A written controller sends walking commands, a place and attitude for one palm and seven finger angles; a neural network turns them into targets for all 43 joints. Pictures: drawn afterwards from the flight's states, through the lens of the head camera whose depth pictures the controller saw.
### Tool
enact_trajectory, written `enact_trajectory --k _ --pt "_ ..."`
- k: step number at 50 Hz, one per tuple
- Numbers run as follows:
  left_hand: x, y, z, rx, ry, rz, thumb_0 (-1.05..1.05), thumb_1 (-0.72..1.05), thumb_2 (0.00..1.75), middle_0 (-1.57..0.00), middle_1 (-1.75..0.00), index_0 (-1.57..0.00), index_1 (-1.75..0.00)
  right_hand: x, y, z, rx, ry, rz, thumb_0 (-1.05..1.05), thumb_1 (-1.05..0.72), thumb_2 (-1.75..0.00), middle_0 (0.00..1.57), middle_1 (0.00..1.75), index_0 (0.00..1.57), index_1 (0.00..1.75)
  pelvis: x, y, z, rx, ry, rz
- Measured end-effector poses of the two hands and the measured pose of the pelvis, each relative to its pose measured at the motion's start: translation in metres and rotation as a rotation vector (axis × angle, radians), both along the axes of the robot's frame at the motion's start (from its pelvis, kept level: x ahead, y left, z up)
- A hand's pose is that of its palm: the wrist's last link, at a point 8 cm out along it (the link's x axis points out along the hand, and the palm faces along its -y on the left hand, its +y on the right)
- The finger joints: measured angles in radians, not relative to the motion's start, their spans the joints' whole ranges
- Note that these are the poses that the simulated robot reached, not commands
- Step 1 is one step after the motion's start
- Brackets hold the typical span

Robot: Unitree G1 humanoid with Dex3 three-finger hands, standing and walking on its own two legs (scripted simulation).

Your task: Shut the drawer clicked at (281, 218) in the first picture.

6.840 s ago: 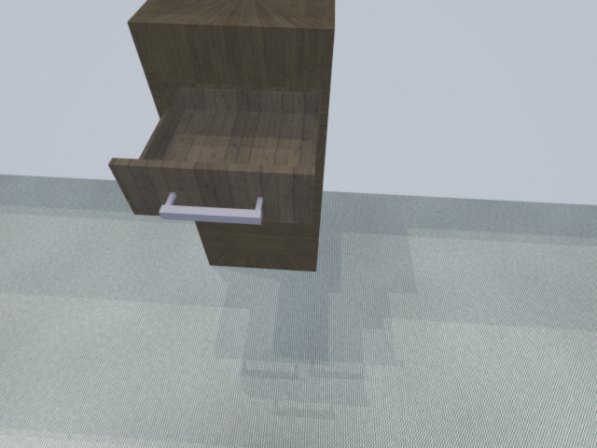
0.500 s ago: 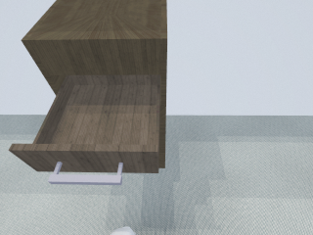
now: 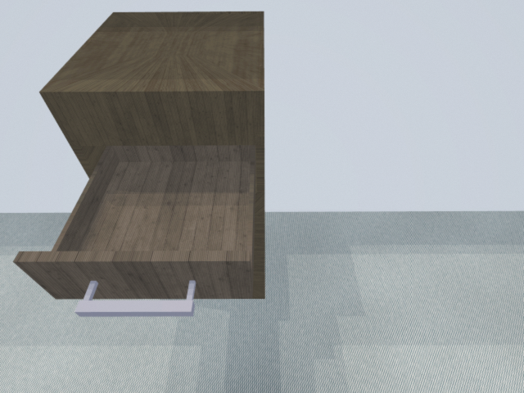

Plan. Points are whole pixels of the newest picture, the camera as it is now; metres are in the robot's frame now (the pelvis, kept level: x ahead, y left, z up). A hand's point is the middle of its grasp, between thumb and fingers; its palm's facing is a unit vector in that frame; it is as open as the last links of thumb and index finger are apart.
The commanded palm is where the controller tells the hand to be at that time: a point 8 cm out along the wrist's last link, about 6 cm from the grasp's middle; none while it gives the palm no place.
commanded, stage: look again from close up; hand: left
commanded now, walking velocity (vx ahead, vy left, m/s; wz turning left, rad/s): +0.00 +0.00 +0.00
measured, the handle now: (139, 297) +0.28 +0.24 -0.05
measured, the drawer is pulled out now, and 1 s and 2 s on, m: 0.29 0.28 0.27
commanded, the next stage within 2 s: raise the hand and make a fist in 0.60 s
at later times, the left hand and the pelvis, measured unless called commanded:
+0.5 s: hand out of the picture -0.01 +0.21 -0.18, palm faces +0.05 -0.98 -0.19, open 7.4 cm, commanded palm none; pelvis -0.01 +0.04 -0.01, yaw +0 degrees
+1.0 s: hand out of the picture +0.13 +0.20 -0.05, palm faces +0.17 -0.99 +0.00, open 6.9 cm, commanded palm +0.08 +0.26 -0.05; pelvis -0.02 +0.04 -0.05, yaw +0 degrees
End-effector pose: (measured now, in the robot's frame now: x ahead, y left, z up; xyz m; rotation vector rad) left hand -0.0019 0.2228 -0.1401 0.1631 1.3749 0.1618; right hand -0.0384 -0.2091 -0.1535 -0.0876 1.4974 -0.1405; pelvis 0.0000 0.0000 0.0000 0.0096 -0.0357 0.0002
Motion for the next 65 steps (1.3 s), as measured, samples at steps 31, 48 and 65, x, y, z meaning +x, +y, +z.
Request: enact_trajectory --k 31,48,65 --pt "-0.013 0.042 -0.01 -0.017 -0.002 0.021 0.01 0.91 0.9 -0.2 -0.3 -0.2 -0.3 0.027 0.04 0.004 -0.031 -0.116 0.051 0.01 -0.92 -0.9 0.2 0.3 0.2 0.3 -0.003 0.044 -0.006 -0.007 0.026 0.006" --pt "0.117 0.043 0.1 -0.034 -1.021 0.054 0.01 0.93 0.9 -0.3 -0.41 -0.23 -0.39 0.175 -0.005 0.048 -0.16 -0.855 0.12 0.01 -0.92 -0.9 0.2 0.3 0.2 0.3 -0.012 0.042 -0.037 -0.002 0.162 0.004" --pt "0.096 0.023 0.112 -0.075 -1.287 -0.126 0.02 0.9 0.9 -0.63 -0.76 -0.62 -0.76 0.23 0.028 0.012 -0.011 -0.983 0.208 0.01 -0.91 -0.9 0.2 0.3 0.2 0.3 -0.037 0.006 -0.091 -0.039 0.243 0.048"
